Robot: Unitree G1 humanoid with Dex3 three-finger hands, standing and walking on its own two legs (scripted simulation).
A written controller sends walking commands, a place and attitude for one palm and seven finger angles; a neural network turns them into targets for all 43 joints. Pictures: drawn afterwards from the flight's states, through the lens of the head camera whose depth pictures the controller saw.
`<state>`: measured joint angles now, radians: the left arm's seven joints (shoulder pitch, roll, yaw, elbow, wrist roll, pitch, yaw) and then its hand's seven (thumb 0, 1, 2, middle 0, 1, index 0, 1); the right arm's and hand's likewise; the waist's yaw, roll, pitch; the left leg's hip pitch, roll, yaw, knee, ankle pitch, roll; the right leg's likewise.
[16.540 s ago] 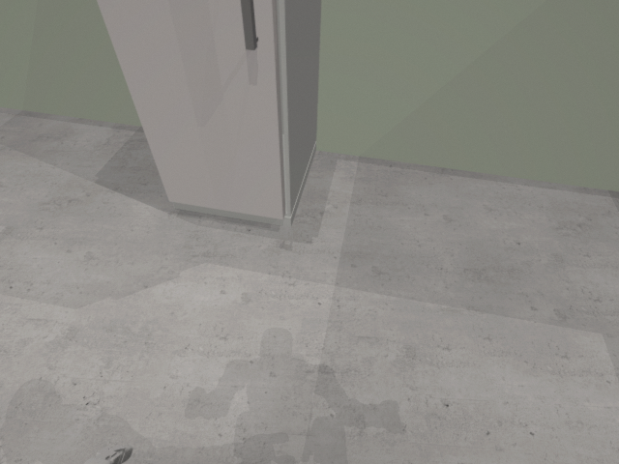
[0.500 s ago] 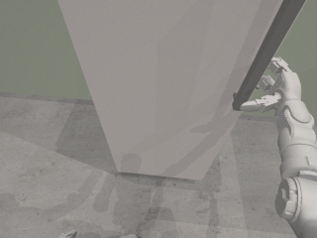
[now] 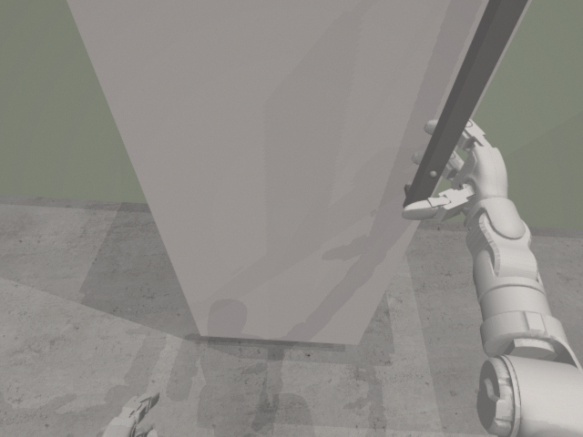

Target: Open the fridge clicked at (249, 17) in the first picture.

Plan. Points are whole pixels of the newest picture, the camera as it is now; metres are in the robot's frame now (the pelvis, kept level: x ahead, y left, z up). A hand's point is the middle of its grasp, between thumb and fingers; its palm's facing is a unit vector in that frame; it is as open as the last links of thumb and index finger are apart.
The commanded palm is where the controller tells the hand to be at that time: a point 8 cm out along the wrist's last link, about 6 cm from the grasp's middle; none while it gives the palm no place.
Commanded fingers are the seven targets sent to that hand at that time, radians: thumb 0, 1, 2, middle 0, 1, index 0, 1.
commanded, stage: slide the fingers in behind the handle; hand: right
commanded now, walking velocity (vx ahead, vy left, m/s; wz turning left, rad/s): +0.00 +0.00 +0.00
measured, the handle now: (467, 68) +0.49 -0.15 +0.28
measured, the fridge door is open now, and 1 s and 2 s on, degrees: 0 0 0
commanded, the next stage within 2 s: grip the handle and tug to test in 0.92 s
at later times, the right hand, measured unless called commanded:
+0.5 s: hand (424, 176) +0.43 -0.13 +0.16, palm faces -0.02 +1.00 +0.00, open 14.2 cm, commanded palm +0.40 -0.17 +0.16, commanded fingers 0.00 0.50 -0.30 0.30 1.20 0.30 1.20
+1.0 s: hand (424, 176) +0.43 -0.13 +0.16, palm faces -0.02 +1.00 -0.01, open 14.2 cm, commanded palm +0.41 -0.17 +0.16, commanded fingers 0.00 0.50 -0.30 0.30 1.20 0.30 1.20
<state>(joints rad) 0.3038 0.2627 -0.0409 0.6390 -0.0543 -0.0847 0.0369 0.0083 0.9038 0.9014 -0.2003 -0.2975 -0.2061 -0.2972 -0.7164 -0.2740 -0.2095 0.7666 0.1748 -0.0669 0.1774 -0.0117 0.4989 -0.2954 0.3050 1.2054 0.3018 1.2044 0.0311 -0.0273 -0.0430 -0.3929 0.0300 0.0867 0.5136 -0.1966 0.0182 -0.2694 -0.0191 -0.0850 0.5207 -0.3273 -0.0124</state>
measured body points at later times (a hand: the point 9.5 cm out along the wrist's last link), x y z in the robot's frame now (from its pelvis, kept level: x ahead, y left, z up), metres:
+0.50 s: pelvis +0.00 +0.00 +0.00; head +0.01 +0.02 +0.45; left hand +0.12 +0.24 -0.11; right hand +0.42 -0.18 +0.16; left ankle +0.04 +0.11 -0.73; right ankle -0.04 -0.11 -0.73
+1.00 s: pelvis -0.01 +0.00 +0.00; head +0.01 +0.01 +0.45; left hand +0.11 +0.24 -0.11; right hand +0.42 -0.18 +0.16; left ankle +0.04 +0.11 -0.73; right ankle -0.04 -0.11 -0.73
